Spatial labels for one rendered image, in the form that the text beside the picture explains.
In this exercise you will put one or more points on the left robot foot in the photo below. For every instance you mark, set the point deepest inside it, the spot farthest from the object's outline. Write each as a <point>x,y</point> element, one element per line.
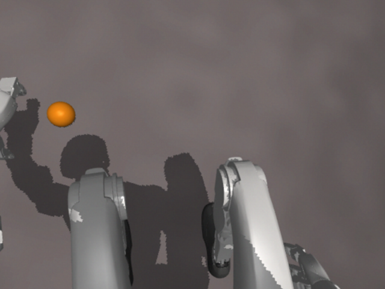
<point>128,251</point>

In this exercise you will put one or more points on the left robot hand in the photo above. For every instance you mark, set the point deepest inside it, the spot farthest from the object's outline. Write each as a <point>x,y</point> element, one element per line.
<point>10,89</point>

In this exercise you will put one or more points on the right robot foot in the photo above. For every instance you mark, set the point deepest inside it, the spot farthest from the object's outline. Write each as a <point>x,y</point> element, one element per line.
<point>208,231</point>

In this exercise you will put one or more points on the right robot hand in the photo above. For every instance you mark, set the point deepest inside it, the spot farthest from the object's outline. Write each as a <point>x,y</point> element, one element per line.
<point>309,271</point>

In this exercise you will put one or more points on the ball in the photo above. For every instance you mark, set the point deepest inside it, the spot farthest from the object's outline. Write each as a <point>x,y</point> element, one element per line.
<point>61,114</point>

